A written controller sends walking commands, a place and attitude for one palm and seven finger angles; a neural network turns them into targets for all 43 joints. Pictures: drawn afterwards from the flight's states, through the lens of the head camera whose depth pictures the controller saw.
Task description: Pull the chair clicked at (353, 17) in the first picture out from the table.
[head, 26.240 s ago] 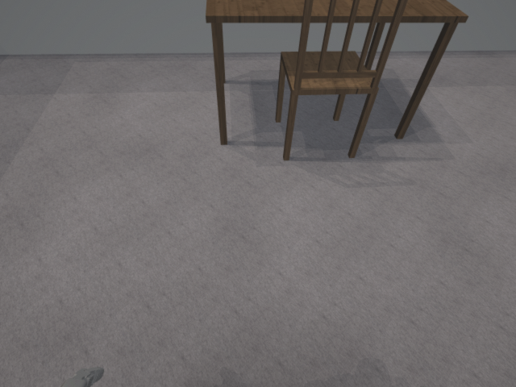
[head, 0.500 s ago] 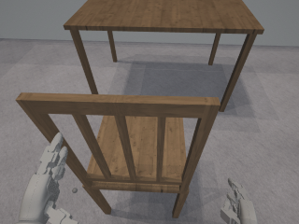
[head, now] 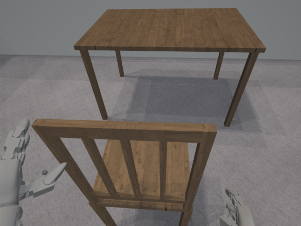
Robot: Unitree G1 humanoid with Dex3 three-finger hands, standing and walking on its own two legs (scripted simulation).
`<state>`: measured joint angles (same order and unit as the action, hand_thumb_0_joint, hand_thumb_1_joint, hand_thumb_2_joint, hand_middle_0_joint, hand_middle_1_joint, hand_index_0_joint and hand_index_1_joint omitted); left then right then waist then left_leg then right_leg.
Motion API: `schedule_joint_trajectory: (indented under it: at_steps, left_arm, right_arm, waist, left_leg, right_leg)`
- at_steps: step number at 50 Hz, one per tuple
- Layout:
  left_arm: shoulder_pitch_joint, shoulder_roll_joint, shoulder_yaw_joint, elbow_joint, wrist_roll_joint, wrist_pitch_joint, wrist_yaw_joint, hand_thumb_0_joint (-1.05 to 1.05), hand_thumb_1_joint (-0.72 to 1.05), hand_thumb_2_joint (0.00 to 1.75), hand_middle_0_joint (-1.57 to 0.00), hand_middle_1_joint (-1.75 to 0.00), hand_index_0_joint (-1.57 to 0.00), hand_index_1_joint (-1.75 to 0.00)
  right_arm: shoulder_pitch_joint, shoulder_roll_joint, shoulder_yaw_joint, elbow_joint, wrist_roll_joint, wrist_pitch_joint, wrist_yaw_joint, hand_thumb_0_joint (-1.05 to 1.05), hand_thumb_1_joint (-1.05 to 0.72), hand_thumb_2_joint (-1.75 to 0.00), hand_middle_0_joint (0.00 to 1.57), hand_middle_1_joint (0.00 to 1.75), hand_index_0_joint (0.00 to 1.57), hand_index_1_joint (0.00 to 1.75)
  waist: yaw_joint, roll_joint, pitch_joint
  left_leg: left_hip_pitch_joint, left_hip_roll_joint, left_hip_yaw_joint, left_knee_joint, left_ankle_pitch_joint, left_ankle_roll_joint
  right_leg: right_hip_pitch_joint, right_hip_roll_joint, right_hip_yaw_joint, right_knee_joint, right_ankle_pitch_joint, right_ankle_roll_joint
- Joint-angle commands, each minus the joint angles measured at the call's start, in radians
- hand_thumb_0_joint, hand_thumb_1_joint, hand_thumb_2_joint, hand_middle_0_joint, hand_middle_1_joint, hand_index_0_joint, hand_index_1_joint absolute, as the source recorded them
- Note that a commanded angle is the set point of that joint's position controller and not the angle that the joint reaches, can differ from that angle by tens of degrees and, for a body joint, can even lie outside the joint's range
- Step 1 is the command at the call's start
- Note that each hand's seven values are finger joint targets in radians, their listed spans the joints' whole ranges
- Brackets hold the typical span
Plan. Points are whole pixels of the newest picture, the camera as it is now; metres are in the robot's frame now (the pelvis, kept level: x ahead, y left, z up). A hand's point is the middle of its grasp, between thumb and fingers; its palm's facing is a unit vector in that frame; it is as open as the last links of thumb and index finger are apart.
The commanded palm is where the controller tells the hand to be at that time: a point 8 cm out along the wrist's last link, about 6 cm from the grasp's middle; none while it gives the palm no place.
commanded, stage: draw the hand back to the body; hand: left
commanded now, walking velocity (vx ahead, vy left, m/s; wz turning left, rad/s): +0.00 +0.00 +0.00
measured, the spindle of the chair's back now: (132, 172) +0.28 +0.10 -0.04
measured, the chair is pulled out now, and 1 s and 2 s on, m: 0.71 0.71 0.71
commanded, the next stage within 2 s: step back with the hand held close in 0.54 s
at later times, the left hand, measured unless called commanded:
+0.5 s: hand (40, 157) +0.20 +0.26 +0.16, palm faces +0.43 -0.79 -0.44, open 7.5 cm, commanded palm +0.15 +0.30 +0.18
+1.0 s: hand (36, 162) +0.19 +0.25 +0.16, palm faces +0.32 -0.78 -0.55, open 7.4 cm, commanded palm +0.13 +0.30 +0.19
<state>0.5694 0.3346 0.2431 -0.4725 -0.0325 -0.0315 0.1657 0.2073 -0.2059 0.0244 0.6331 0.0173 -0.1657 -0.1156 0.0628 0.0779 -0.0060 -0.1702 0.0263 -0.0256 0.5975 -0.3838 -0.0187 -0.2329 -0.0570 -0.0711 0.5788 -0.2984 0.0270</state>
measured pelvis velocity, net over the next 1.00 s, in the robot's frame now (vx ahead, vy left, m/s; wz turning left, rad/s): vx -0.03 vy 0.01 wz -0.04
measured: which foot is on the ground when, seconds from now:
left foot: down 0.00-1.00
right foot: down 0.00-1.00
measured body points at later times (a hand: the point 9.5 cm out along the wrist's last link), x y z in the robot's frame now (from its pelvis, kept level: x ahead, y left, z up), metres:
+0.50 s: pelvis +0.01 +0.00 +0.01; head +0.01 -0.02 +0.46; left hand +0.17 +0.29 +0.18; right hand +0.20 -0.23 -0.08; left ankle -0.04 +0.13 -0.73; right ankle +0.01 -0.14 -0.73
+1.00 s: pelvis -0.03 +0.01 +0.01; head +0.00 +0.00 +0.46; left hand +0.16 +0.29 +0.19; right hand +0.14 -0.24 -0.08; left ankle -0.04 +0.13 -0.73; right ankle +0.01 -0.14 -0.73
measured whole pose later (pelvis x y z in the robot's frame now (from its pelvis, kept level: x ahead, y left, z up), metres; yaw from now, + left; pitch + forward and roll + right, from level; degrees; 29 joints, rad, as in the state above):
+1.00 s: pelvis -0.03 +0.01 +0.01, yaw -3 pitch +0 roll +1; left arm 0.59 0.42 0.39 -0.52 -0.03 -0.11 0.15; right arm 0.15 -0.20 -0.02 0.59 0.01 -0.04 -0.09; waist -0.01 0.02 0.07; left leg -0.19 0.01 0.03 0.46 -0.27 -0.01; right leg -0.28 -0.07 -0.02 0.47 -0.18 0.04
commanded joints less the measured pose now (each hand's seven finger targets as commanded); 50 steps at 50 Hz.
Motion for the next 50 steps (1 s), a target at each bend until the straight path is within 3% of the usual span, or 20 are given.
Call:
schedule_joint_trajectory:
  at_steps: [1, 7, 8, 12, 13, 15, 18, 21, 25, 30, 32, 33, 34, 35, 37, 38, 39, 43, 46, 50]
  left_arm:
    - [-0.092, 0.18, 0.166, -0.184, -0.002, -0.063, 0.014, 0.0, 0.65, 0.78, -0.16, -0.25, -0.16, -0.25]
    - [-0.148, 0.228, 0.233, -0.255, -0.004, -0.07, 0.019, 0.0, 0.86, 0.88, -0.19, -0.29, -0.19, -0.29]
    - [-0.157, 0.239, 0.252, -0.237, -0.005, -0.064, 0.02, 0.0, 0.9, 0.9, -0.2, -0.3, -0.2, -0.3]
    - [-0.107, 0.149, 0.191, -0.114, -0.011, -0.051, 0.002, 0.0, 0.9, 0.9, -0.2, -0.3, -0.2, -0.3]
    - [-0.095, 0.132, 0.181, -0.072, -0.012, -0.043, -0.003, 0.0, 0.9, 0.9, -0.2, -0.3, -0.2, -0.3]
    - [-0.11, 0.16, 0.196, -0.108, -0.013, -0.052, -0.004, 0.0, 0.9, 0.9, -0.2, -0.3, -0.2, -0.3]
    - [-0.13, 0.215, 0.23, -0.199, -0.006, -0.061, 0.001, 0.0, 0.9, 0.9, -0.2, -0.3, -0.2, -0.3]
    - [-0.124, 0.216, 0.223, -0.261, -0.004, -0.063, 0.007, 0.0, 0.9, 0.9, -0.2, -0.3, -0.2, -0.3]
    - [-0.133, 0.205, 0.214, -0.236, -0.002, -0.053, 0.014, 0.0, 0.9, 0.9, -0.2, -0.3, -0.2, -0.3]
    - [-0.141, 0.175, 0.203, -0.146, -0.007, -0.046, 0.009, 0.0, 0.9, 0.9, -0.2, -0.3, -0.2, -0.3]
    - [-0.148, 0.173, 0.197, -0.151, -0.005, -0.048, 0.004, 0.0, 0.9, 0.9, -0.2, -0.3, -0.2, -0.3]
    - [-0.219, 0.175, 0.178, -0.191, -0.005, -0.052, 0.002, 0.0, 0.9, 0.9, -0.2, -0.3, -0.2, -0.3]
    - [-0.353, 0.337, 0.336, -0.236, -0.025, -0.111, 0.002, 0.0, 0.9, 0.9, -0.2, -0.3, -0.2, -0.3]
    - [-0.274, 0.269, 0.292, -0.151, -0.019, -0.121, -0.007, 0.0, 0.9, 0.9, -0.2, -0.3, -0.2, -0.3]
    - [-0.179, 0.209, 0.245, -0.139, -0.012, -0.118, -0.016, 0.0, 0.9, 0.9, -0.2, -0.3, -0.2, -0.3]
    - [-0.171, 0.209, 0.243, -0.168, -0.011, -0.124, -0.018, 0.0, 0.9, 0.9, -0.2, -0.3, -0.2, -0.3]
    - [-0.117, 0.189, 0.233, -0.16, -0.009, -0.127, -0.016, 0.0, 0.9, 0.9, -0.2, -0.3, -0.2, -0.3]
    - [0.005, 0.231, 0.284, -0.23, 0.0, -0.138, -0.001, 0.0, 0.9, 0.9, -0.2, -0.3, -0.2, -0.3]
    - [0.058, 0.252, 0.317, -0.26, -0.003, -0.148, 0.009, 0.0, 0.9, 0.9, -0.2, -0.3, -0.2, -0.3]
    - [0.047, 0.248, 0.308, -0.254, -0.008, -0.151, 0.02, 0.0, 0.9, 0.9, -0.2, -0.3, -0.2, -0.3]
  right_arm:
    - [-0.129, -0.106, -0.038, -0.148, 0.001, -0.047, -0.006, 0.0, -0.9, -0.9, 0.2, 0.3, 0.2, 0.3]
    - [-0.134, -0.106, -0.037, -0.132, -0.003, -0.052, 0.003, 0.0, -0.9, -0.9, 0.2, 0.3, 0.2, 0.3]
    - [-0.141, -0.106, -0.037, -0.122, -0.003, -0.053, 0.005, 0.0, -0.9, -0.9, 0.2, 0.3, 0.2, 0.3]
    - [-0.141, -0.111, -0.049, -0.115, -0.003, -0.021, 0.012, 0.0, -0.9, -0.9, 0.2, 0.3, 0.2, 0.3]
    - [-0.153, -0.111, -0.052, -0.113, 0.0, -0.014, 0.014, 0.0, -0.9, -0.9, 0.2, 0.3, 0.2, 0.3]
    - [-0.147, -0.116, -0.056, -0.119, -0.001, -0.004, 0.016, 0.0, -0.9, -0.9, 0.2, 0.3, 0.2, 0.3]
    - [-0.158, -0.117, -0.055, -0.124, -0.006, -0.009, 0.016, 0.0, -0.9, -0.9, 0.2, 0.3, 0.2, 0.3]
    - [-0.154, -0.107, -0.047, -0.129, -0.009, -0.023, 0.017, 0.0, -0.9, -0.9, 0.2, 0.3, 0.2, 0.3]
    - [-0.152, -0.106, -0.043, -0.117, -0.008, -0.028, 0.011, 0.0, -0.9, -0.9, 0.2, 0.3, 0.2, 0.3]
    - [-0.152, -0.113, -0.048, -0.112, -0.006, -0.014, 0.01, 0.0, -0.9, -0.9, 0.2, 0.3, 0.2, 0.3]
    - [-0.157, -0.115, -0.048, -0.116, -0.006, -0.008, 0.012, 0.0, -0.9, -0.9, 0.2, 0.3, 0.2, 0.3]
    - [-0.161, -0.122, -0.043, -0.118, -0.007, -0.014, 0.015, 0.0, -0.9, -0.9, 0.2, 0.3, 0.2, 0.3]
    - [-0.125, -0.131, -0.051, -0.146, 0.007, 0.004, 0.012, 0.0, -0.9, -0.9, 0.2, 0.3, 0.2, 0.3]
    - [-0.125, -0.118, -0.05, -0.125, -0.001, 0.011, 0.012, 0.0, -0.9, -0.9, 0.2, 0.3, 0.2, 0.3]
    - [-0.139, -0.12, -0.05, -0.144, -0.006, 0.027, 0.016, 0.0, -0.9, -0.9, 0.2, 0.3, 0.2, 0.3]
    - [-0.15, -0.125, -0.053, -0.154, -0.006, 0.029, 0.017, 0.0, -0.9, -0.9, 0.2, 0.3, 0.2, 0.3]
    - [-0.145, -0.118, -0.049, -0.158, -0.008, 0.035, 0.018, 0.0, -0.9, -0.9, 0.2, 0.3, 0.2, 0.3]
    - [-0.16, -0.113, -0.063, -0.184, -0.009, 0.057, 0.022, 0.0, -0.9, -0.9, 0.2, 0.3, 0.2, 0.3]
    - [-0.155, -0.099, -0.07, -0.2, -0.002, 0.071, 0.016, 0.0, -0.9, -0.9, 0.2, 0.3, 0.2, 0.3]
    - [-0.146, -0.097, -0.073, -0.197, 0.003, 0.068, 0.003, 0.0, -0.9, -0.9, 0.2, 0.3, 0.2, 0.3]
  waist:
    - [0.002, -0.036, -0.042]
    - [0.011, 0.043, -0.098]
    - [0.01, 0.035, -0.074]
    - [0.002, -0.085, -0.018]
    - [-0.001, -0.086, 0.004]
    - [0.002, -0.089, -0.026]
    - [0.012, -0.003, -0.097]
    - [0.015, 0.038, -0.132]
    - [0.007, 0.049, -0.067]
    - [0.002, -0.056, -0.018]
    - [0.005, -0.027, -0.02]
    - [-0.005, 0.002, -0.028]
    - [-0.038, -0.033, 0.073]
    - [-0.045, -0.086, 0.051]
    - [-0.044, -0.101, 0.003]
    - [-0.043, -0.026, -0.038]
    - [-0.04, -0.006, -0.074]
    - [-0.034, 0.003, -0.208]
    - [-0.034, -0.062, -0.226]
    - [-0.041, -0.022, -0.161]
  left_leg:
    - [-0.033, 0.018, -0.001, -0.143, 0.289, 0.027]
    - [0.037, 0.021, 0.005, -0.158, 0.42, 0.022]
    - [0.029, 0.022, 0.003, -0.158, 0.432, 0.021]
    - [0.022, 0.034, 0.014, -0.171, 0.417, 0.029]
    - [0.011, 0.033, 0.016, -0.174, 0.401, 0.03]
    - [0.02, 0.032, 0.016, -0.178, 0.4, 0.034]
    - [0.051, 0.026, 0.017, -0.177, 0.42, 0.031]
    - [0.076, 0.025, 0.016, -0.175, 0.468, 0.027]
    - [0.063, 0.03, 0.015, -0.186, 0.434, 0.022]
    - [0.041, 0.035, 0.013, -0.194, 0.394, 0.028]
    - [0.043, 0.035, 0.016, -0.201, 0.375, 0.028]
    - [0.048, 0.03, 0.015, -0.201, 0.366, 0.027]
    - [0.003, 0.059, 0.008, -0.188, 0.305, 0.047]
    - [0.013, 0.057, -0.006, -0.187, 0.293, 0.044]
    - [0.036, 0.062, -0.005, -0.187, 0.366, 0.044]
    - [0.045, 0.065, -0.001, -0.196, 0.415, 0.043]
    - [0.053, 0.075, -0.006, -0.2, 0.475, 0.044]
    - [0.072, 0.093, -0.02, -0.183, 0.636, 0.045]
    - [0.033, 0.099, -0.027, -0.175, 0.606, 0.042]
    - [-0.052, 0.1, -0.036, -0.193, 0.475, 0.042]
  right_leg:
    - [0.098, -0.002, 0.023, -0.11, 0.213, -0.055]
    - [0.154, -0.006, 0.022, -0.119, 0.309, -0.058]
    - [0.155, -0.001, 0.027, -0.127, 0.321, -0.062]
    - [0.134, -0.001, 0.008, -0.137, 0.321, -0.049]
    - [0.128, 0.0, 0.012, -0.146, 0.313, -0.05]
    - [0.142, -0.004, 0.014, -0.142, 0.321, -0.048]
    - [0.175, -0.008, 0.027, -0.14, 0.337, -0.053]
    - [0.191, -0.011, 0.023, -0.142, 0.356, -0.054]
    - [0.162, -0.006, 0.022, -0.154, 0.321, -0.057]
    - [0.144, -0.004, 0.015, -0.16, 0.296, -0.053]
    - [0.139, -0.005, 0.015, -0.16, 0.27, -0.052]
    - [0.141, -0.006, 0.021, -0.164, 0.265, -0.053]
    - [0.029, -0.05, 0.142, -0.227, 0.356, -0.054]
    - [0.043, -0.066, 0.137, -0.222, 0.379, -0.06]
    - [0.067, -0.074, 0.13, -0.192, 0.451, -0.056]
    - [0.091, -0.077, 0.127, -0.169, 0.475, -0.054]
    - [0.112, -0.075, 0.112, -0.147, 0.486, -0.05]
    - [0.16, -0.075, 0.088, -0.095, 0.541, -0.042]
    - [0.156, -0.077, 0.086, -0.079, 0.527, -0.039]
    - [0.116, -0.077, 0.099, -0.085, 0.456, -0.038]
